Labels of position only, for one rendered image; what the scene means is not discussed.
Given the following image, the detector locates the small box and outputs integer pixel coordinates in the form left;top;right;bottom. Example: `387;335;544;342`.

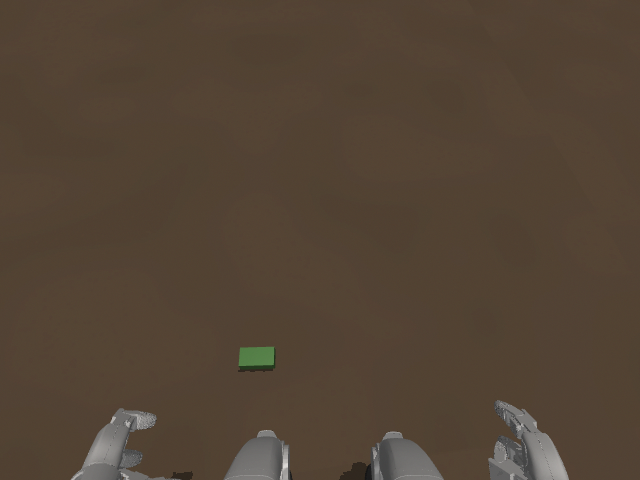
239;347;276;370

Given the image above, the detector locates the left robot hand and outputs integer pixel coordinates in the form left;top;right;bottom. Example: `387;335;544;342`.
82;408;181;480

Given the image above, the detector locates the right robot hand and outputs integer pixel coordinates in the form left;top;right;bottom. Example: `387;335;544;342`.
488;400;569;480

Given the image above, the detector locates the left robot arm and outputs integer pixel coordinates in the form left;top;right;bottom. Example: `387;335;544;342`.
71;463;121;480

